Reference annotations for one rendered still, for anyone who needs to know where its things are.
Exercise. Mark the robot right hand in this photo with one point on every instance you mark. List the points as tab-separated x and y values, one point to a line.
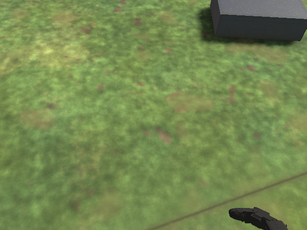
257	217

